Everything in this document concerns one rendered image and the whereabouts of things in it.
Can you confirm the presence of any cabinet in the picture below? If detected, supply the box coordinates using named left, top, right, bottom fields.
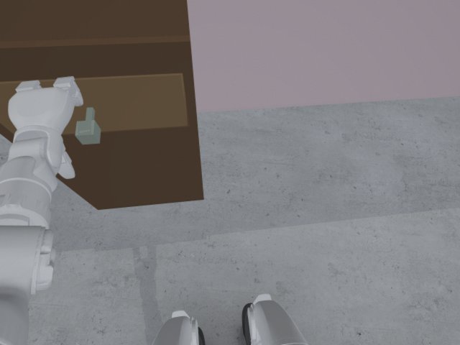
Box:
left=0, top=0, right=204, bottom=210

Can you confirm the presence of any drawer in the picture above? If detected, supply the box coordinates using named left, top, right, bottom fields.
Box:
left=0, top=73, right=188, bottom=134

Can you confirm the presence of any left robot hand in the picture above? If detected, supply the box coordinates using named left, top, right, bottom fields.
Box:
left=8, top=76, right=83, bottom=179

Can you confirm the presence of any left robot shin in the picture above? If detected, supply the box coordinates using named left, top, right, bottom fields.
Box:
left=172, top=310, right=190, bottom=319

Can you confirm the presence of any right robot shin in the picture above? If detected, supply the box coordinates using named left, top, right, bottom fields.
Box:
left=251, top=294, right=272, bottom=345

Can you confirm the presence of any left robot upper arm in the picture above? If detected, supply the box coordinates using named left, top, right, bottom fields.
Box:
left=0, top=226, right=56, bottom=345

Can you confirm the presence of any robot shin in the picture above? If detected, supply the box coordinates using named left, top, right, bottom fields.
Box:
left=251, top=294, right=272, bottom=345
left=172, top=310, right=190, bottom=319

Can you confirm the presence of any robot left forearm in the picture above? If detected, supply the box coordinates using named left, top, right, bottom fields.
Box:
left=0, top=125, right=63, bottom=229

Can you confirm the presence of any handle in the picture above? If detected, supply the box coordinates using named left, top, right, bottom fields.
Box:
left=75, top=107, right=101, bottom=144

